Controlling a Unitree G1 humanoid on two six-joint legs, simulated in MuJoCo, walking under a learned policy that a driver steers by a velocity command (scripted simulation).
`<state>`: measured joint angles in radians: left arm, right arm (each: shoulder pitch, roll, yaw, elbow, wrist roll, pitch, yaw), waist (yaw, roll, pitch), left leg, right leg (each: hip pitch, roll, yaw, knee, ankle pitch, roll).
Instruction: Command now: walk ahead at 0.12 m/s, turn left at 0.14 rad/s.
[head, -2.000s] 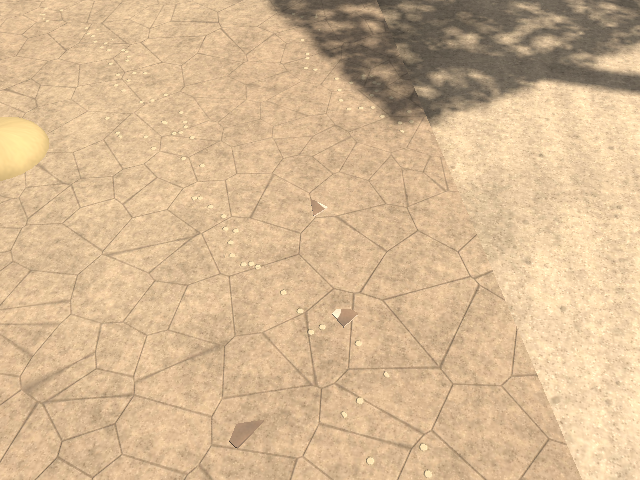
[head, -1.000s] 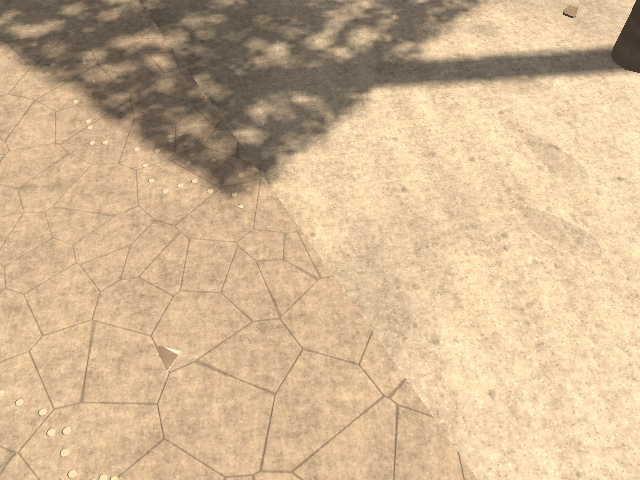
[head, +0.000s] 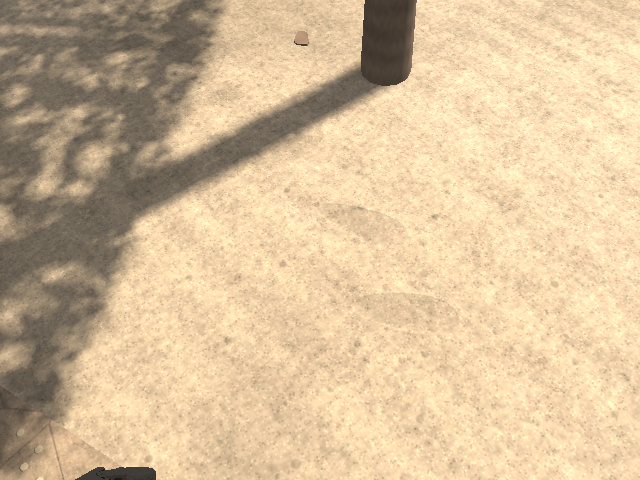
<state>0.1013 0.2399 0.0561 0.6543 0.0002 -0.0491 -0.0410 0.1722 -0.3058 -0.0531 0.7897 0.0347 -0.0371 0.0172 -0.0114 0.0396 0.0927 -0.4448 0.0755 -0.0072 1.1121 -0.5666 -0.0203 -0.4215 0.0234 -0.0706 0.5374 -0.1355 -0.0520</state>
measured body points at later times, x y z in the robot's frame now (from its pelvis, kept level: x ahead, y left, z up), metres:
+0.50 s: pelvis +0.06 +0.01 +0.00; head +0.09 +0.03 +0.45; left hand +0.16 +0.32 -0.10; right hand +0.27 -0.22 -0.08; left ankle +0.11 +0.12 -0.73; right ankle +0.07 -0.13 -0.69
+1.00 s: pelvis +0.03 -0.02 +0.01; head +0.07 +0.00 +0.46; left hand -0.03 +0.29 -0.09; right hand +0.34 -0.12 -0.07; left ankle -0.02 +0.11 -0.70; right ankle +0.06 -0.13 -0.73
